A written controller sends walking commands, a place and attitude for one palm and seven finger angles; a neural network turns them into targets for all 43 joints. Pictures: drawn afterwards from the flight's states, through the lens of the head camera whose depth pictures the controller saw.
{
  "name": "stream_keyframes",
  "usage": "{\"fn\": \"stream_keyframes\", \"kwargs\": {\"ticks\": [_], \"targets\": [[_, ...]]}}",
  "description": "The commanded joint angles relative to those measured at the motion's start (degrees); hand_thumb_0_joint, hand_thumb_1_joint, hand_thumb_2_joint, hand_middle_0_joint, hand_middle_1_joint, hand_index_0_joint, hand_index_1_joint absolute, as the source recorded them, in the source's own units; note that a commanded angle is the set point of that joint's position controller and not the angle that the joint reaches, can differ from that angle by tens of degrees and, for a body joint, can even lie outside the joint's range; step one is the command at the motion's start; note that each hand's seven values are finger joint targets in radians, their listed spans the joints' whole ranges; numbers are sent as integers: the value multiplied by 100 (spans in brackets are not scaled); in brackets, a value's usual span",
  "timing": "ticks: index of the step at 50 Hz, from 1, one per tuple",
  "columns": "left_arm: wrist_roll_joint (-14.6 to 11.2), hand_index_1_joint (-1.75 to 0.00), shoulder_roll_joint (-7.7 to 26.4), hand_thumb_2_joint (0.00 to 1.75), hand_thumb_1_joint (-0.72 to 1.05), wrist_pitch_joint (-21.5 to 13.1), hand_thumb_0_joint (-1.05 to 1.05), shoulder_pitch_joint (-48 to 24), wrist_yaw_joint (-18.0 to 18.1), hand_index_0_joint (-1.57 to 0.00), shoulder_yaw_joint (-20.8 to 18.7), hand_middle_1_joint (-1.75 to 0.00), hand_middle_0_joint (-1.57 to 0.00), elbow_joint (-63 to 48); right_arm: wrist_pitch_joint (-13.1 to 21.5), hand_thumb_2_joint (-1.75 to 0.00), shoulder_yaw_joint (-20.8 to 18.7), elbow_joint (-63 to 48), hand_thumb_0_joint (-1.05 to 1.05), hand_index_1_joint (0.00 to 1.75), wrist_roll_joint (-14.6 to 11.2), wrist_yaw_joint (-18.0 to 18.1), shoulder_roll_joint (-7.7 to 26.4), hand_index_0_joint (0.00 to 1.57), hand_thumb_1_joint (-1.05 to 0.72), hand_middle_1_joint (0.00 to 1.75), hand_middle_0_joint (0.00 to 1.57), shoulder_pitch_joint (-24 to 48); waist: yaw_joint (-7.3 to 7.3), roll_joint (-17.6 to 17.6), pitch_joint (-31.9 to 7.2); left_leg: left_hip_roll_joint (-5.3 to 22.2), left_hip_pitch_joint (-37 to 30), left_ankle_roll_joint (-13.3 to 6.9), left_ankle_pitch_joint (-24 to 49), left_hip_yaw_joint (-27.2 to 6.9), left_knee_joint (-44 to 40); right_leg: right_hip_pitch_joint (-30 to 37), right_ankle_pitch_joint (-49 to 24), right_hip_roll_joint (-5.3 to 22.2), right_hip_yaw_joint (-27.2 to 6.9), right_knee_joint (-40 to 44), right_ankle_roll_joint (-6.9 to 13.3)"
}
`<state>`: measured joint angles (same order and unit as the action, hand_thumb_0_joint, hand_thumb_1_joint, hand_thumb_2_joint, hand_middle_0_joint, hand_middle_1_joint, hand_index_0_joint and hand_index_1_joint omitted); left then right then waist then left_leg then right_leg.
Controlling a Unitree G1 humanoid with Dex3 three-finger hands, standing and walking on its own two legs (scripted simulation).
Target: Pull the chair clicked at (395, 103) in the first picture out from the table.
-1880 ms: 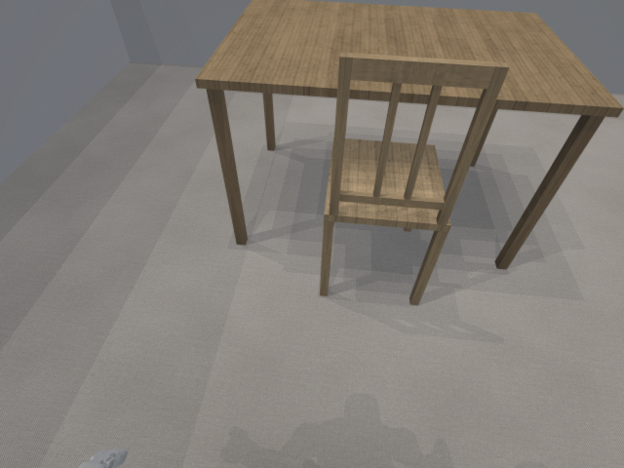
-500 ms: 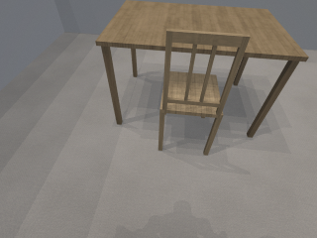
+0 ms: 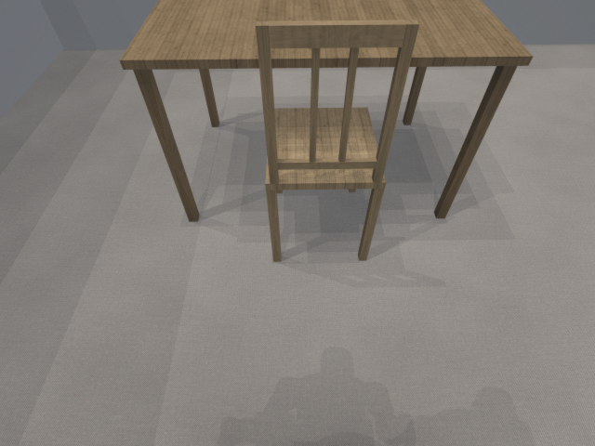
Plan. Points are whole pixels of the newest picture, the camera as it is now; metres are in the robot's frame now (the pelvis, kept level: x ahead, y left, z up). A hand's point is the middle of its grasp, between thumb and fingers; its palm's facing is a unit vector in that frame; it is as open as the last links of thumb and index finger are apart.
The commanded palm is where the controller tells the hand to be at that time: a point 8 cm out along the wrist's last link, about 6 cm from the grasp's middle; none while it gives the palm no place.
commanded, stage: walk to a spot facing it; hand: left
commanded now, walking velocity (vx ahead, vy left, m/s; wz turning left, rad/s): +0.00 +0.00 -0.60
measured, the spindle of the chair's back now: (314, 110) +0.91 +0.04 -0.06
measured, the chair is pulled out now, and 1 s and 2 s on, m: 0.00 0.00 0.00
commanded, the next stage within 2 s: none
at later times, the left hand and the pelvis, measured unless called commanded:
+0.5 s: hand out of the picture +0.07 +0.20 -0.15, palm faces -0.15 -0.96 -0.24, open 7.4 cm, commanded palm none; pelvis -0.01 +0.01 +0.01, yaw -14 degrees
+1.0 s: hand (203, 423) +0.17 +0.17 -0.16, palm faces -0.55 -0.81 -0.18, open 7.4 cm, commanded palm none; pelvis -0.01 +0.05 +0.01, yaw -34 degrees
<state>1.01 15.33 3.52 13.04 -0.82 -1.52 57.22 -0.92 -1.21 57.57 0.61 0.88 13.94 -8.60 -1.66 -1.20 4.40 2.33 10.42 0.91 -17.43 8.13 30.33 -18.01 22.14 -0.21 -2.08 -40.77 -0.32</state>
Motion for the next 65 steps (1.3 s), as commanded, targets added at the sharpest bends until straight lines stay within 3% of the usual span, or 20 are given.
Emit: {"fn": "stream_keyframes", "kwargs": {"ticks": [1,2,3,5,8,21,26,28,29,30,33,36,45,50,52,53,54,55,61,65], "targets": [[51,-30,745,90,90,-158,0,847,15,-20,-324,-30,-20,-402,46,-90,-371,-597,0,30,20,91,1123,20,-90,30,20,367,-364,194,-444,1162,776,-326,1279,-332,733,865,-1269,358,-146,1097,55],[133,-30,1336,90,90,-250,0,927,110,-20,-453,-30,-20,-456,-3,-90,-295,-752,0,30,-18,67,607,20,-90,30,20,173,-297,-1865,-432,152,1964,177,-1016,131,2305,1179,-2302,1686,-2424,2237,426],[33,-30,1418,90,90,-236,0,1045,171,-20,-440,-30,-20,-480,-39,-90,-287,-877,0,30,-15,74,617,20,-90,30,20,389,-363,-1661,-387,-71,2015,167,-1704,-660,3072,729,-2881,2121,-3076,2574,899],[12,-30,1105,90,90,-220,0,467,198,-20,-455,-30,-20,-662,-58,-90,-352,-746,0,30,-21,47,662,20,-90,30,20,315,-119,-1030,-140,157,2086,101,-973,-1046,3603,236,-1108,1684,-2684,2728,1072],[-22,-30,793,90,90,-287,0,258,167,-20,-390,-30,-20,-765,-33,-90,-349,-627,0,30,30,17,573,20,-90,30,20,139,60,-430,-257,194,2011,211,-229,-1002,3489,360,-1503,1186,-2055,2497,921],[50,-30,817,90,90,-239,0,702,165,-20,-508,-30,-20,-726,26,-90,-318,-935,0,30,-19,127,432,20,-90,30,20,378,-186,-666,-763,-65,1704,284,-686,-1010,1858,981,-2323,1008,-2679,2203,1107],[46,-30,920,90,90,-158,0,142,152,-20,-540,-30,-20,-907,113,-90,-315,-866,0,30,-94,165,414,20,-90,30,20,-353,153,-866,-927,-314,228,91,-220,-937,-6,175,-2303,684,-2724,1963,770],[-12,-30,618,90,90,-125,0,-59,109,-20,-483,-30,-20,-1088,213,-90,-371,-754,0,30,-65,229,808,20,-90,30,20,-932,458,80,-1031,534,-1216,-218,-111,-1698,-1303,-1160,-867,-121,-1960,1080,237],[-38,-30,330,90,90,-125,0,-14,33,-20,-438,-30,-20,-1167,207,-90,-472,-883,0,30,5,215,1342,20,-90,30,20,-740,372,1783,-757,2026,-1251,-617,-105,-3249,-1885,-2125,737,-806,-797,-399,-104],[58,-30,558,90,90,-139,0,-161,37,-20,-516,-30,-20,-1172,168,-90,-436,-1017,0,30,14,209,1356,20,-90,30,20,-514,325,1323,-439,2567,-359,-989,337,-3410,-1862,-2020,879,-378,-530,-1548,-252],[118,-30,574,90,90,-71,0,279,-78,-20,-589,-30,-20,-835,217,-90,-240,-1182,0,30,56,204,734,20,-90,30,20,215,-140,837,-190,1497,412,-800,1207,-1753,-1593,-1597,-102,-161,-317,-2996,-375],[72,-30,369,90,90,-48,0,212,-129,-20,-486,-30,-20,-821,243,-90,-213,-1046,0,30,37,211,642,20,-90,30,20,-190,-7,950,-238,1155,-216,-701,2320,-950,-1247,-1867,-349,-70,-21,-3112,-449],[8,-30,155,90,90,-25,0,-698,-144,-20,-347,-30,-20,-1069,219,-90,-377,-637,0,30,74,161,879,20,-90,30,20,-1051,418,1204,-221,1686,-805,-948,3273,-551,-932,-1212,96,306,497,-965,-390],[40,-30,111,90,90,-125,0,-779,-235,-20,-353,-30,-20,-1116,230,-90,-431,-514,0,30,123,78,1016,20,-90,30,20,-1024,385,1198,-301,1985,-345,-792,635,-483,-1078,-375,345,240,737,77,-138],[61,-30,220,90,90,-215,0,-242,-213,-20,-396,-30,-20,-942,220,-90,-408,-501,0,30,107,41,946,20,-90,30,20,-959,52,756,-496,1797,302,-446,16,-108,-136,913,-260,60,908,1138,22],[89,-30,673,90,90,-311,0,459,-158,-20,-480,-30,-20,-720,212,-90,-347,-557,0,30,36,-27,734,20,-90,30,20,-1009,-270,-404,-931,1431,1291,-84,-281,520,1343,2370,77,675,104,1882,307],[57,-30,1414,90,90,-380,0,1109,-45,-20,-618,-30,-20,-538,217,-90,-211,-902,0,30,20,-83,298,20,-90,30,20,-666,-578,-2108,-943,478,3109,279,-2137,558,3163,3014,369,2172,-2579,2640,969],[-59,-30,1480,90,90,-343,0,1409,56,-20,-655,-30,-20,-480,208,-90,-252,-1139,0,30,92,-70,597,20,-90,30,20,-52,-718,-1589,-659,490,3519,184,-1859,-336,3718,2576,342,2421,-3031,2950,1289],[25,-30,691,90,90,-555,0,117,81,-20,-420,-30,-20,-713,165,-90,-358,-739,0,30,122,-183,432,20,-90,30,20,-527,208,-502,296,694,2419,337,2,-482,3068,359,207,1376,-1211,3139,1006],[19,-30,675,90,90,-652,0,594,56,-20,-407,-30,-20,-504,217,-90,-348,-880,0,30,103,-219,342,20,-90,30,20,-275,89,-632,230,546,2467,378,437,-400,2346,636,-211,1192,-1197,3108,1034]]}}
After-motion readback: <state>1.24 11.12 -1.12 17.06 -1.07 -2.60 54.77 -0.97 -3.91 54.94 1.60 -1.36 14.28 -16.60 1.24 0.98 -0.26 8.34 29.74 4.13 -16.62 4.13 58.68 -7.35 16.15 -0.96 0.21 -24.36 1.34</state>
